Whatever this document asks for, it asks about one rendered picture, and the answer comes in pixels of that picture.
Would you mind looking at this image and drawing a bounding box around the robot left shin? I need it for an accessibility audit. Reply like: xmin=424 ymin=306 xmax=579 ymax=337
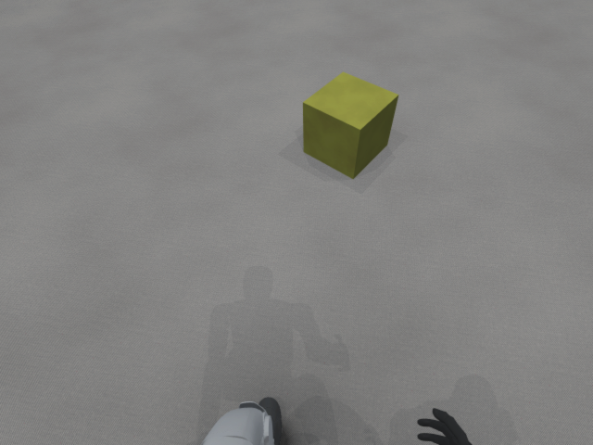
xmin=239 ymin=401 xmax=274 ymax=445

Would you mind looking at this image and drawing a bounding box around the carton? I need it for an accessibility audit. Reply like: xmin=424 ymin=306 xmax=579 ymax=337
xmin=303 ymin=72 xmax=398 ymax=179

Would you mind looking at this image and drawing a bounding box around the right robot hand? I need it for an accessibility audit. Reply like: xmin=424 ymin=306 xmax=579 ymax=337
xmin=417 ymin=408 xmax=473 ymax=445

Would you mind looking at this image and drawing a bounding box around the robot left foot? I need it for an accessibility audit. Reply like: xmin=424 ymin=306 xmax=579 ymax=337
xmin=259 ymin=397 xmax=282 ymax=445

